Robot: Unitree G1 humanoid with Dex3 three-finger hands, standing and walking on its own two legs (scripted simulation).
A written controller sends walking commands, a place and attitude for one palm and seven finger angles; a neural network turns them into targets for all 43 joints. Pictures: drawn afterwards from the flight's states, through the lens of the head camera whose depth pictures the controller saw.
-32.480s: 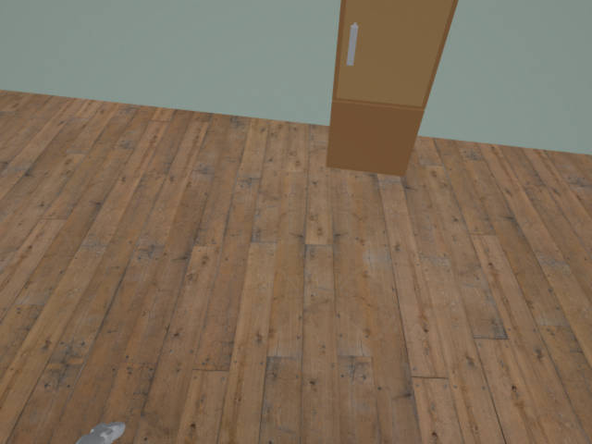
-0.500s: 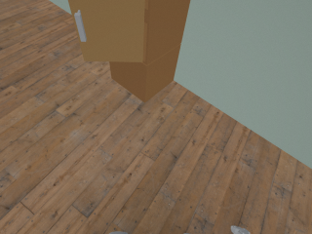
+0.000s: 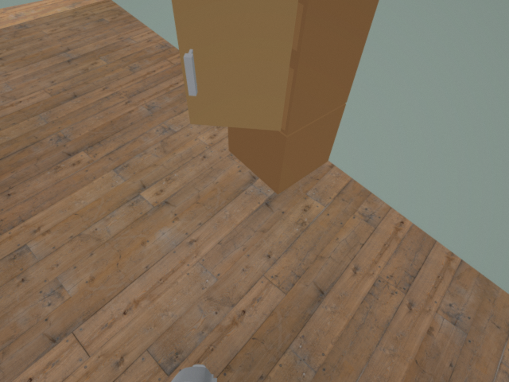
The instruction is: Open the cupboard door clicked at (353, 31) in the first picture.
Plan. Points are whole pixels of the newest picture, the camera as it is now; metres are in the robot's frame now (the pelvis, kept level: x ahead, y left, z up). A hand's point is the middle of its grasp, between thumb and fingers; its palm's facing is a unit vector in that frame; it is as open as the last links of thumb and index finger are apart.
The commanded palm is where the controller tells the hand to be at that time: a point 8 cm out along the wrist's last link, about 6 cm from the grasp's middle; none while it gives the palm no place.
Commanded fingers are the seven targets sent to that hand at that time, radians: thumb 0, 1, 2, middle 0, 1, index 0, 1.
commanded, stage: take the last steps up to it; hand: left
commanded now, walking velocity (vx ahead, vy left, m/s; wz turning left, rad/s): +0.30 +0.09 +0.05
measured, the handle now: (192, 72) +1.05 +0.30 -0.10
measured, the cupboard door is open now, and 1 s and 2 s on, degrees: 46 46 46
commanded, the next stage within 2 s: come to a stop and stand still in 1.16 s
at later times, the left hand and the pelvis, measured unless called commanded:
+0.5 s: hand (164, 288) +0.30 +0.21 -0.16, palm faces -0.05 -0.97 -0.23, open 7.4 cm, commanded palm none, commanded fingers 0.00 0.90 0.90 -0.20 -0.30 -0.20 -0.30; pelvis +0.17 +0.03 -0.02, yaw -2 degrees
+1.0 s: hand (147, 309) +0.27 +0.24 -0.19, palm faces +0.07 -0.99 -0.13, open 7.4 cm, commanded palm none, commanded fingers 0.00 0.90 0.90 -0.20 -0.30 -0.20 -0.30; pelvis +0.35 +0.08 -0.02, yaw -2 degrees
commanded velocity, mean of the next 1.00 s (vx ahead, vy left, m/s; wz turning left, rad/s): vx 0.29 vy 0.04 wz -0.02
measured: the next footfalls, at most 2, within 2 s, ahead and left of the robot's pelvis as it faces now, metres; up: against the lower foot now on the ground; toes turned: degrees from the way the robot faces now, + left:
left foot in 0.06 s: +0.13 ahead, +0.15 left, +0.00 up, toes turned +6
right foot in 0.48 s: +0.27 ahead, -0.07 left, +0.00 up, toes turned -9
